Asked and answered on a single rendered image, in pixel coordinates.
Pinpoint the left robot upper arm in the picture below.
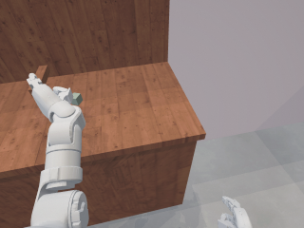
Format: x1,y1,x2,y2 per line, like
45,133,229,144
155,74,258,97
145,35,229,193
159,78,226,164
24,190,89,228

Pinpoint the robot left hand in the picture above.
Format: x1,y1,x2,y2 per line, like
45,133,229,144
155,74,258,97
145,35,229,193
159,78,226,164
27,73,74,118

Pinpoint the robot right hand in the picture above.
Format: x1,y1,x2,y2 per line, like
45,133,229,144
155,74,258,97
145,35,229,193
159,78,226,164
218,196,253,228

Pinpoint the tap lever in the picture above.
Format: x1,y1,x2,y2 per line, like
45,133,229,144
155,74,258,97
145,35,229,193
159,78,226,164
71,92,83,105

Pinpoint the counter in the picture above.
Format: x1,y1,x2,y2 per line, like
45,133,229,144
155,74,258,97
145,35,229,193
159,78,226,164
0,0,206,228

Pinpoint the left robot forearm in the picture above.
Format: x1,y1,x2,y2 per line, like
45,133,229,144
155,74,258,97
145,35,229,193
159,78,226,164
30,101,86,226

